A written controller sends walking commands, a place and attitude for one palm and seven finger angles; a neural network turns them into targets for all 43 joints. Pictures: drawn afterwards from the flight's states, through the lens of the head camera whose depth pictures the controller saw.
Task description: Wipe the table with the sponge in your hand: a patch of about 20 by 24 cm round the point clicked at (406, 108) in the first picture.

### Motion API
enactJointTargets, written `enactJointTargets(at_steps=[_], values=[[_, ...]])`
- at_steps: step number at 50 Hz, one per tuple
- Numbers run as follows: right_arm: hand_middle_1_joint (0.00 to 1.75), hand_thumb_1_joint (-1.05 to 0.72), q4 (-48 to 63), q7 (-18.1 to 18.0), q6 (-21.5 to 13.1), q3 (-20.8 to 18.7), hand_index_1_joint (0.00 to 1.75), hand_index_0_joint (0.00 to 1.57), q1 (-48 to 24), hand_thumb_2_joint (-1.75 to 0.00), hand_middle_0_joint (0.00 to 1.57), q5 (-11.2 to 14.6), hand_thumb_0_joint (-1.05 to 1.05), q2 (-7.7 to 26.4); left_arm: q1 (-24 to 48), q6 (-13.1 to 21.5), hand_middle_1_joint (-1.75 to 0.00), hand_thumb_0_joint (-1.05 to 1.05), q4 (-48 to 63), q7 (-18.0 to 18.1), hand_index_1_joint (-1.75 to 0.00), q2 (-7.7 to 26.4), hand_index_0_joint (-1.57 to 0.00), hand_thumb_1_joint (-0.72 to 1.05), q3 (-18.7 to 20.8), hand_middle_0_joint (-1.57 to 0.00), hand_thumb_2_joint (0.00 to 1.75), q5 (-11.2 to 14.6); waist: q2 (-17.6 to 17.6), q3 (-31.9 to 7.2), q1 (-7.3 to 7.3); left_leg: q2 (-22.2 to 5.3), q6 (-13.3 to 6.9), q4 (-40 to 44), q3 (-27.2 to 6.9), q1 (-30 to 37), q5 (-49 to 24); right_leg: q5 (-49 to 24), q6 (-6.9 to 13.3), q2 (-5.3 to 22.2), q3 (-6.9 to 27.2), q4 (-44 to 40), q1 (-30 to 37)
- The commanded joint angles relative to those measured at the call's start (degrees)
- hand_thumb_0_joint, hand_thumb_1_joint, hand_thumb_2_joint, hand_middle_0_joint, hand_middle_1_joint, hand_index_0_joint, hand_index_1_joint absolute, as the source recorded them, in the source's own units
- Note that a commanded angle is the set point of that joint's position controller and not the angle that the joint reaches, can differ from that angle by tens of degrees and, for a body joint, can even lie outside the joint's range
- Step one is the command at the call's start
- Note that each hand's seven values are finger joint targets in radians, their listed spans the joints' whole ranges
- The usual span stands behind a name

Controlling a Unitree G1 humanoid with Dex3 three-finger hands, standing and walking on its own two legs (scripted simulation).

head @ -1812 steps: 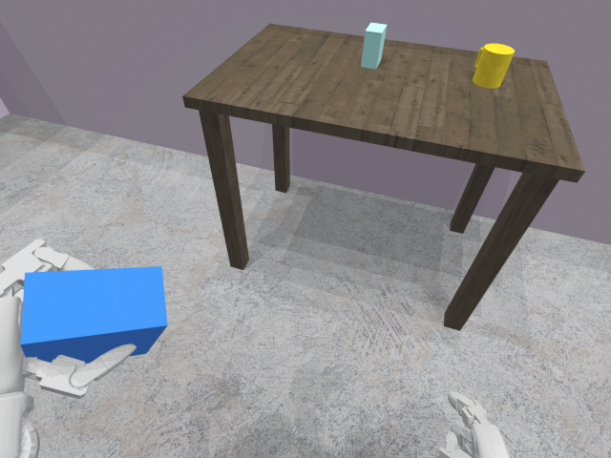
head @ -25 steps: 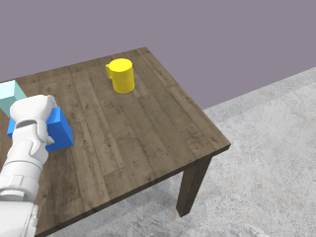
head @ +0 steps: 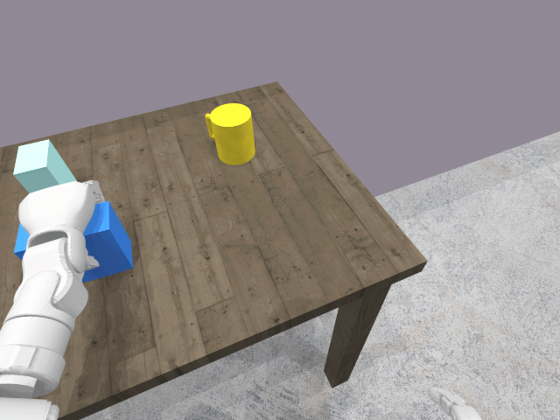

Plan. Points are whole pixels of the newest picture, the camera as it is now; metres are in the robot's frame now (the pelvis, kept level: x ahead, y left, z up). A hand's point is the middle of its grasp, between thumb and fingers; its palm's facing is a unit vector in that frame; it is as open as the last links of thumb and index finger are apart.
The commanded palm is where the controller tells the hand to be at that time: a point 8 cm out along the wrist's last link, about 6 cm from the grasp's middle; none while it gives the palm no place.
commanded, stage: wipe back along the first lane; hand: left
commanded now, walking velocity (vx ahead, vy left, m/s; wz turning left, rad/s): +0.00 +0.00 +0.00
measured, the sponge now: (85, 252) +0.34 +0.35 +0.04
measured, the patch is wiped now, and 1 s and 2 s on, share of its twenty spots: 1.00 1.00 1.00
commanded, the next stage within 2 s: lift the sponge slowly off the table in 1.34 s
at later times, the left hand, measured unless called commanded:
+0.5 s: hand (86, 259) +0.30 +0.30 +0.08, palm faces +0.00 -0.03 -1.00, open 9.8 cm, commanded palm +0.26 +0.29 +0.11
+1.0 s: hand (80, 289) +0.25 +0.29 +0.08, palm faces +0.03 -0.06 -1.00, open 9.8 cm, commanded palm +0.21 +0.27 +0.11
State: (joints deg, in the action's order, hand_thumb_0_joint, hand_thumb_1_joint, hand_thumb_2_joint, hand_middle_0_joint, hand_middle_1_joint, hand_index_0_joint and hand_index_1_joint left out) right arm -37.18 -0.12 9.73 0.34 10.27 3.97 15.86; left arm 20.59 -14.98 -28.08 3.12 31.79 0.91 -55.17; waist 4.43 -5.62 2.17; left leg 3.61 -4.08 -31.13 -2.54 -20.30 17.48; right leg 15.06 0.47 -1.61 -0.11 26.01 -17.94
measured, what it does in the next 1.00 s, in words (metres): stands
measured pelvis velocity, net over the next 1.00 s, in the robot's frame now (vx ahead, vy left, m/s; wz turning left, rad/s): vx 0.00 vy -0.02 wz -0.03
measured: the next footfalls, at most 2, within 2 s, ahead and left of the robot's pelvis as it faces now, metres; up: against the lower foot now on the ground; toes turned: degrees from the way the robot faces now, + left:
none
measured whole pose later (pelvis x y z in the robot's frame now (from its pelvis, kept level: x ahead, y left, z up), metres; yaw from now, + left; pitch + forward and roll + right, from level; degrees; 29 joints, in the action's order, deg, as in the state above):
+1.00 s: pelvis +0.00 -0.02 +0.00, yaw -1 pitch +3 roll -1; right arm -35.9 -0.2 7.6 0.7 5.9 3.8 16.2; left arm -7.2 -19.3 0.8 4.2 29.2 2.7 -50.9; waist 5.9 -4.8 3.9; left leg 2.1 -2.6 -30.8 -1.4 -14.7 18.6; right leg 16.5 1.6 -3.1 1.1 27.7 -13.8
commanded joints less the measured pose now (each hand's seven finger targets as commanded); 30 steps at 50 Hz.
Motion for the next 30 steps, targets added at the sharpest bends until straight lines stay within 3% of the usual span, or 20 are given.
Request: enactJointTargets(at_steps=[1,2,3,7,8,12,13,17,18,21,23,25,27,28,30], values=[[0.30,-0.90,7.62,-0.88,-2.53,-2.33,0.30,0.20,-5.41,-0.90,0.20,0.30,0.00,8.89,4.53,0.01,-1.60,0.00,2.67,-1.64,-1.60,8.31,-1.20,0.10,-0.12,-1.20,1.30,0.59,-4.87,-8.90,-0.36,-3.22,2.58,2.98,-2.43,6.51,-23.50,-14.25,3.91,-1.60,-1.90,-0.74,3.65],[0.30,-0.90,7.72,-0.98,-2.54,-2.33,0.30,0.20,-5.49,-0.90,0.20,0.36,0.00,8.82,4.79,-0.16,-1.60,0.00,3.08,-1.79,-1.60,7.77,-1.20,0.10,-0.60,-1.20,1.30,0.70,-4.81,-8.30,-0.44,-2.98,2.22,3.17,-2.05,6.08,-21.74,-14.11,3.91,-1.54,-1.78,-0.96,3.75],[0.30,-0.90,7.97,-1.03,-2.56,-2.18,0.30,0.20,-6.20,-0.90,0.20,0.38,0.00,8.95,4.56,-0.19,-1.60,0.00,3.96,-1.84,-1.60,9.67,-1.20,0.10,1.28,-1.20,1.30,0.71,-4.51,-8.39,0.07,-3.01,1.96,3.43,-2.16,5.45,-21.25,-14.08,4.12,-1.47,-1.37,-0.97,4.47],[0.30,-0.90,8.18,-0.87,-2.93,-2.26,0.30,0.20,-6.29,-0.90,0.20,0.42,0.00,8.54,2.76,-0.47,-1.60,0.00,5.42,-2.05,-1.60,6.81,-1.20,0.10,-1.54,-1.20,1.30,0.08,-2.93,-8.47,-0.23,-2.68,1.78,2.73,-1.81,6.23,-21.62,-14.61,4.08,-1.43,-1.48,-0.48,4.20],[0.30,-0.90,8.77,-0.76,-3.15,-2.19,0.30,0.20,-7.01,-0.90,0.20,0.38,0.00,8.45,0.48,-0.22,-1.60,0.00,6.83,-2.10,-1.60,7.74,-1.20,0.10,0.21,-1.20,1.30,0.47,-2.69,-9.69,0.68,-2.72,1.60,2.66,-2.00,6.37,-22.98,-15.93,4.28,-1.38,-0.92,-0.49,5.63],[0.30,-0.90,9.30,-0.28,-3.71,-2.29,0.30,0.20,-7.31,-0.90,0.20,0.37,0.00,8.17,-6.53,0.05,-1.60,0.00,10.62,-2.10,-1.60,5.53,-1.20,0.10,-0.53,-1.20,1.30,2.01,-3.95,-9.90,0.72,-2.70,1.48,1.85,-1.47,6.44,-25.38,-19.82,3.73,-1.12,-0.97,0.20,7.27],[0.30,-0.90,9.53,-0.23,-3.81,-2.15,0.30,0.20,-8.24,-0.90,0.20,0.33,0.00,8.24,-6.97,-0.23,-1.60,0.00,11.47,-2.17,-1.60,6.35,-1.20,0.10,0.77,-1.20,1.30,2.26,-4.42,-9.61,1.04,-2.79,1.28,2.08,-1.71,5.95,-24.86,-20.19,3.91,-1.15,-0.46,0.05,7.63],[0.30,-0.90,9.28,-0.50,-3.79,-2.21,0.30,0.20,-8.74,-0.90,0.20,0.33,0.00,8.28,-7.01,-1.62,-1.60,0.00,13.81,-1.71,-1.60,5.94,-1.20,0.10,-0.08,-1.20,1.30,2.21,-5.38,-7.20,0.48,-2.21,0.94,2.64,-0.69,4.93,-20.46,-18.78,3.57,-1.05,-0.48,-0.41,7.34],[0.30,-0.90,9.64,-0.49,-3.87,-2.09,0.30,0.20,-9.61,-0.90,0.20,0.37,0.00,8.16,-8.47,-1.89,-1.60,0.00,14.37,-1.56,-1.60,7.28,-1.20,0.10,1.84,-1.20,1.30,2.31,-5.72,-6.67,1.24,-2.11,0.82,2.79,-0.99,4.57,-20.41,-19.19,3.82,-1.09,0.16,-0.47,7.92],[0.30,-0.90,9.57,-0.65,-4.11,-2.07,0.30,0.20,-9.55,-0.90,0.20,0.33,0.00,7.90,-10.83,-2.35,-1.60,0.00,15.90,-1.53,-1.60,5.51,-1.20,0.10,0.58,-1.20,1.30,2.86,-6.44,-7.18,1.20,-1.87,0.85,2.60,-0.41,4.79,-20.95,-21.15,3.44,-0.82,-0.17,-0.09,9.15],[0.30,-0.90,9.65,-0.87,-4.09,-1.81,0.30,0.20,-10.94,-0.90,0.20,0.33,0.00,8.01,-11.32,-2.87,-1.60,0.00,16.50,-1.50,-1.60,8.31,-1.20,0.10,3.24,-1.20,1.30,3.08,-6.19,-6.77,1.77,-1.60,0.70,2.77,-0.40,4.37,-19.52,-21.47,3.70,-0.79,1.07,-0.33,10.00],[0.30,-0.90,9.66,-1.06,-4.13,-1.80,0.30,0.20,-10.48,-0.90,0.20,0.33,0.00,7.78,-12.80,-3.08,-1.60,0.00,17.36,-1.50,-1.60,7.24,-1.20,0.10,2.35,-1.20,1.30,3.52,-6.92,-6.81,1.53,-1.42,0.69,2.64,0.20,4.24,-19.15,-21.99,3.28,-0.57,0.67,-0.12,10.66],[0.30,-0.90,9.76,-1.03,-4.32,-1.74,0.30,0.20,-10.97,-0.90,0.20,0.27,0.00,7.59,-14.55,-2.95,-1.60,0.00,18.82,-1.69,-1.60,6.44,-1.20,0.10,1.84,-1.20,1.30,3.59,-5.50,-7.30,1.67,-1.34,0.82,2.48,0.30,4.64,-19.88,-23.01,3.29,-0.51,0.82,0.13,11.00],[0.30,-0.90,10.14,-0.92,-4.49,-1.62,0.30,0.20,-12.06,-0.90,0.20,0.28,0.00,7.47,-16.73,-2.88,-1.60,0.00,19.85,-1.59,-1.60,8.08,-1.20,0.10,4.11,-1.20,1.30,3.75,-4.97,-7.71,2.53,-1.35,0.76,2.40,-0.19,5.08,-20.57,-23.78,3.66,-0.62,1.79,0.18,11.52],[0.30,-0.90,10.11,-0.74,-4.76,-1.63,0.30,0.20,-11.46,-0.90,0.20,0.23,0.00,7.20,-20.41,-2.70,-1.60,0.00,21.02,-1.44,-1.60,7.20,-1.20,0.10,3.86,-1.20,1.30,4.34,-6.03,-8.32,2.56,-1.38,0.88,1.80,0.28,4.91,-21.83,-26.23,3.21,-0.34,1.27,0.87,12.61]])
